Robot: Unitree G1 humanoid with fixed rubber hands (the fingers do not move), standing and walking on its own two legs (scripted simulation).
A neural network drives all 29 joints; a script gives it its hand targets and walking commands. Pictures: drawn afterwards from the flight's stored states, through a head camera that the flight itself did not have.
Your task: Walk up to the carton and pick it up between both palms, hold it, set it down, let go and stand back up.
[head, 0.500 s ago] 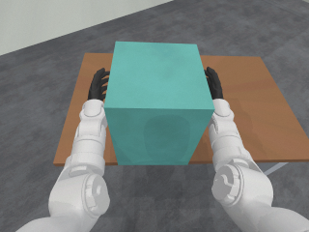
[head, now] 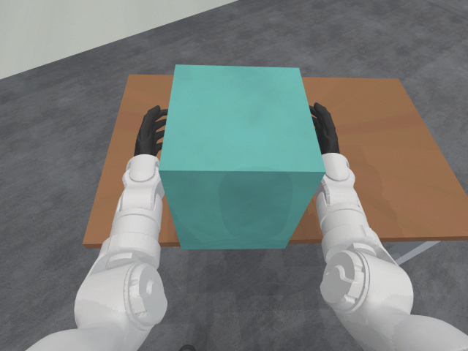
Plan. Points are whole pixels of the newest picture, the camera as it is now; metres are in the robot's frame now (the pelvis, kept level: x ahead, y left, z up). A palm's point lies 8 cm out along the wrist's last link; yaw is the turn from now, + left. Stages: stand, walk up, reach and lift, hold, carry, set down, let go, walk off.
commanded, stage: set down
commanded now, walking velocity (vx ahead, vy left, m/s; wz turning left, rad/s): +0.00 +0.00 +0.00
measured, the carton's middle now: (235, 165) +0.43 +0.03 +0.02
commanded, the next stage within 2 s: none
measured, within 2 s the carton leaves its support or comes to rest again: neither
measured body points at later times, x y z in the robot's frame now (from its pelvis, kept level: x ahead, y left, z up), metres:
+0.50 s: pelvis +0.00 +0.00 +0.00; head +0.05 +0.02 +0.45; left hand +0.41 +0.18 +0.07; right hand +0.44 -0.13 +0.08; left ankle +0.03 +0.14 -0.75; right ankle -0.03 -0.12 -0.75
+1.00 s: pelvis +0.00 +0.00 +0.00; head +0.06 +0.02 +0.45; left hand +0.41 +0.18 +0.07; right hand +0.44 -0.13 +0.08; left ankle +0.03 +0.14 -0.75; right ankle -0.03 -0.12 -0.75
